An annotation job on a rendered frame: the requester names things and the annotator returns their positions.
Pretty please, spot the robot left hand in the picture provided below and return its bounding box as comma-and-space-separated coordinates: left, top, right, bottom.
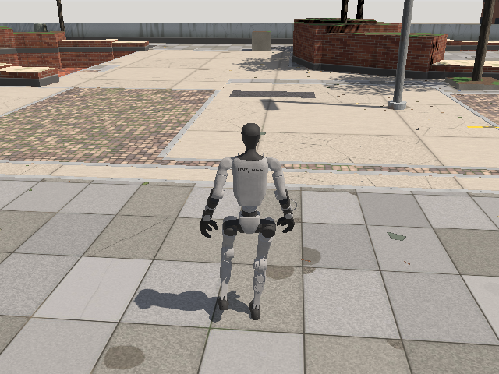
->
200, 218, 218, 238

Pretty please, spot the left robot upper arm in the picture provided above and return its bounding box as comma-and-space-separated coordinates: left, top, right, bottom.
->
211, 157, 235, 199

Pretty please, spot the robot right forearm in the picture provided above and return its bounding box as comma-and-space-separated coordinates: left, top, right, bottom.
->
279, 189, 293, 219

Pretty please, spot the robot left shin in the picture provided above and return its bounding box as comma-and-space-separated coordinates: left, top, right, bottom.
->
220, 247, 232, 301

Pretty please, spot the robot left foot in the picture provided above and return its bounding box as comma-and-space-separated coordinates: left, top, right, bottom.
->
218, 296, 229, 310

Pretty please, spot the robot left forearm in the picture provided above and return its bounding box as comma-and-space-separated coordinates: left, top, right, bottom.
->
202, 188, 219, 221

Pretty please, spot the robot right hand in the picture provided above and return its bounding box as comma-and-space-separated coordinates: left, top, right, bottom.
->
277, 217, 295, 233

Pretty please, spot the right robot upper arm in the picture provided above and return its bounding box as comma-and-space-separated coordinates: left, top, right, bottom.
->
267, 157, 287, 200

